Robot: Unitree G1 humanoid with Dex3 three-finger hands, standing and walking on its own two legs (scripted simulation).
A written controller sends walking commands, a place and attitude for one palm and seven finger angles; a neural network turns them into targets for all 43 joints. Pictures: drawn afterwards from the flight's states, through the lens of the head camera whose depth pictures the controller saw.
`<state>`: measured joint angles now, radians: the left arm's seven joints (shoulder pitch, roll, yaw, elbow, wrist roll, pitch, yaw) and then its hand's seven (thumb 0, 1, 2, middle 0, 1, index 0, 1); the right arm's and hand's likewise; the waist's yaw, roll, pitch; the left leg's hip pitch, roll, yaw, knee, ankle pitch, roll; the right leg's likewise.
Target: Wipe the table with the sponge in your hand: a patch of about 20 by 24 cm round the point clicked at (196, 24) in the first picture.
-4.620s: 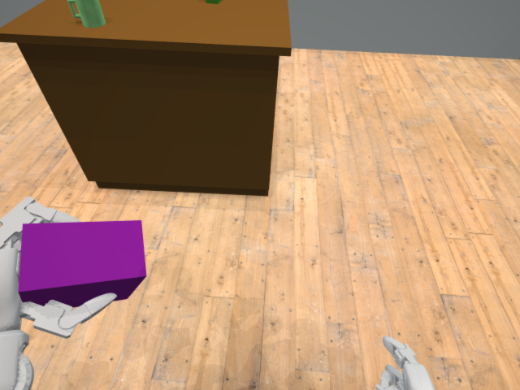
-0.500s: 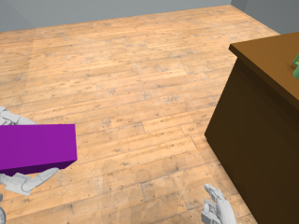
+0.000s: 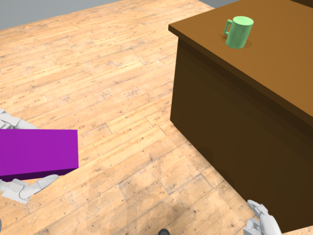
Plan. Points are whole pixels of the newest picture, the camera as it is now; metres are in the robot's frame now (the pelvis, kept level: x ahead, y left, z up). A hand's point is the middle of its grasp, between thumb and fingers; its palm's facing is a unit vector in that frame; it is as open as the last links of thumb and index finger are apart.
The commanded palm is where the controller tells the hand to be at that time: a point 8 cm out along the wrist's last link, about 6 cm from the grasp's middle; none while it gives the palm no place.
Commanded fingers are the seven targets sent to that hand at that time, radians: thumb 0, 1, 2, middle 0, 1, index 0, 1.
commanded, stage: turn to face it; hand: left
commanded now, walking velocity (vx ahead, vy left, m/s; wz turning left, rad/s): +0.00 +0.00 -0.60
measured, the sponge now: (47, 156) +0.22 +0.22 +0.16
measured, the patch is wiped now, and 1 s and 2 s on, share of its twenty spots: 0.00 0.00 0.00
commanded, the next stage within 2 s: none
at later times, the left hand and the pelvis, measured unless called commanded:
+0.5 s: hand (115, 162) +0.22 +0.09 +0.16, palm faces +0.02 -0.85 -0.53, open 10.7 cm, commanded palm +0.17 +0.17 +0.18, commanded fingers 0.00 0.10 1.30 -1.20 -1.60 -1.20 -1.60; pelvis -0.07 -0.05 +0.00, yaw -18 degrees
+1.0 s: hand (174, 198) +0.16 -0.01 +0.17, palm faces -0.16 -0.86 -0.48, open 10.7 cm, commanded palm +0.14 +0.07 +0.18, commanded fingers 0.00 0.10 1.30 -1.20 -1.60 -1.20 -1.60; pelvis -0.15 -0.06 -0.02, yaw -36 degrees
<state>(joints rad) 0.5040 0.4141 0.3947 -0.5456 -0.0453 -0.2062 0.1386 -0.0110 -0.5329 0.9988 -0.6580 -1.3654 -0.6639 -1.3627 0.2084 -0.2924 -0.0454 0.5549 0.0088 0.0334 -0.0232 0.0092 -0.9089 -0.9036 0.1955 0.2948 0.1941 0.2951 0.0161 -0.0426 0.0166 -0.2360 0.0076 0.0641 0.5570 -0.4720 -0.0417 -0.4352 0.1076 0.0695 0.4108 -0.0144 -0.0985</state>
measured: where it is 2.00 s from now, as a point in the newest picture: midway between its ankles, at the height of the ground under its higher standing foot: outside the picture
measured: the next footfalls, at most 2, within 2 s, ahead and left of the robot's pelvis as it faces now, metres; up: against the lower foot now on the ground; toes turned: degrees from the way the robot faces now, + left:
left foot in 0.02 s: +0.00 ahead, +0.14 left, +0.00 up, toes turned +4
right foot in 0.30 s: +0.00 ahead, -0.17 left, +0.00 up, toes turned -17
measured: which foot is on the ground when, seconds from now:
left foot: up 0.00-0.00, down 0.02-0.32, up 0.34-0.62, down 0.64-0.98, up 1.00-1.00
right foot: down 0.00-0.04, up 0.06-0.28, down 0.30-0.66, up 0.68-0.96, down 0.98-1.00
